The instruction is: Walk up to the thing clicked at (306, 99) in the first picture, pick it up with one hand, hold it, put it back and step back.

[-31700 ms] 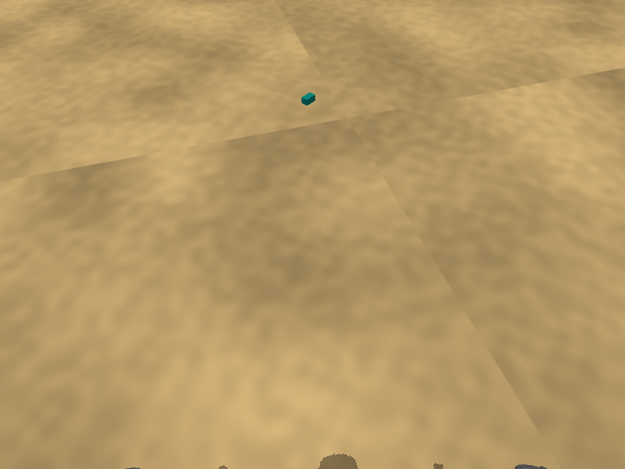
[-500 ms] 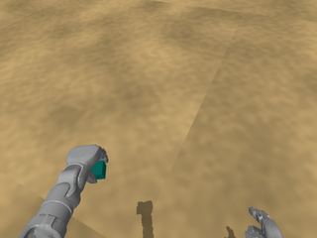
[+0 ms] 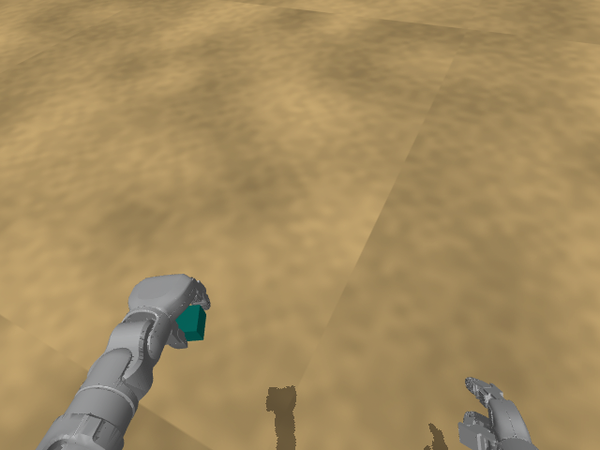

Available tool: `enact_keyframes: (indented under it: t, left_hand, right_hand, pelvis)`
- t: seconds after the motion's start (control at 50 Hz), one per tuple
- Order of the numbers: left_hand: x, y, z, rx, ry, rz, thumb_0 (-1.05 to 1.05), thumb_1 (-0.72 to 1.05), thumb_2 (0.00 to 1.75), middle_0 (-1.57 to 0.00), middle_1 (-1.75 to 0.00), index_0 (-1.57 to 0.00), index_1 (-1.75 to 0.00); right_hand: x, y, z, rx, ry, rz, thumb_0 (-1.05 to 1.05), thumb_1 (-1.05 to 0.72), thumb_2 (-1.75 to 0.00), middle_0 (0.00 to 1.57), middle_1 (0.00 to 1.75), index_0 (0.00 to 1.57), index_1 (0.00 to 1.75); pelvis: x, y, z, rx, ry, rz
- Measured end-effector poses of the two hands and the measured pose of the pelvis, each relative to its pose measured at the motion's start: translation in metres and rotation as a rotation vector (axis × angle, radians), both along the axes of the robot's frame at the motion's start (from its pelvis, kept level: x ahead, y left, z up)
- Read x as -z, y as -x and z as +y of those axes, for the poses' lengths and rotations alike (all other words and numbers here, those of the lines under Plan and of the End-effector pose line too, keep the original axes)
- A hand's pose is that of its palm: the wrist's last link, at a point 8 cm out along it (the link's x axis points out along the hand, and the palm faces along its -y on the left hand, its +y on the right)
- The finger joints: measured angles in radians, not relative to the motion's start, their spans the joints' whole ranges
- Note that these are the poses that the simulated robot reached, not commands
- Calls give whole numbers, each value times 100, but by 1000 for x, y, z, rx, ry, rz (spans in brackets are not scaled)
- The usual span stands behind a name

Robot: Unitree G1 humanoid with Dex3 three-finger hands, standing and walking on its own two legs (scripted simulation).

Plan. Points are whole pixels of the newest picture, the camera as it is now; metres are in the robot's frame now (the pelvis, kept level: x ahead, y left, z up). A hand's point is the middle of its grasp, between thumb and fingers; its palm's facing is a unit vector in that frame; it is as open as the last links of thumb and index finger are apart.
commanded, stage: hold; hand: left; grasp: from above
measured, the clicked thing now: (178, 324) +0.31 +0.23 -0.07
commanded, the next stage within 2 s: crouch in 0.84 s
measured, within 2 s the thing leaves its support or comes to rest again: neither
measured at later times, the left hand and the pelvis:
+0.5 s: hand (173, 320) +0.29 +0.22 -0.02, palm faces -0.43 -0.06 -0.90, open 7.3 cm; pelvis +0.00 +0.00 +0.00, yaw +0 degrees
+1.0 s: hand (175, 313) +0.30 +0.22 -0.02, palm faces -0.41 -0.06 -0.91, open 7.3 cm; pelvis +0.01 +0.00 +0.01, yaw +0 degrees
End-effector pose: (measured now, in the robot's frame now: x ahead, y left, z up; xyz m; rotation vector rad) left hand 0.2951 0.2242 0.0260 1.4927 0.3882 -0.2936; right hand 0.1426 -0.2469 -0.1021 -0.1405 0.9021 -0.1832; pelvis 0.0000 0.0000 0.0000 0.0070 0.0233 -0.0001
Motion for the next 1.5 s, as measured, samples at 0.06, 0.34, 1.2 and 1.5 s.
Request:
enact_keyframes:
  t: [0.06,0.34,1.2,1.5]
  left_hand:
    - [-3,0,0,1,-3,-8,1,43,6,-97,-17,-99,-15]
    - [-9,0,-2,8,5,3,1,43,6,-97,-17,-99,-15]
    - [19,-4,-6,18,4,36,1,43,4,-99,-16,-101,-12]
    - [152,-35,6,45,-89,-9,1,41,6,-99,-16,-102,-12]
  right_hand:
    - [-1,-1,1,-1,-1,-5,1,-91,-90,20,30,20,30]
    - [-5,-10,6,-8,-11,-27,1,-91,-90,20,30,20,30]
    - [-3,-11,-3,4,4,25,1,-90,-90,21,30,20,30]
    - [83,54,-30,11,124,214,1,-90,-90,21,30,20,30]
  pelvis:
    - [-1,0,0,0,0,-4]
    - [-3,-2,1,4,-1,-14]
    - [-3,-9,-3,-8,-2,15]
    - [83,23,2,-27,32,302]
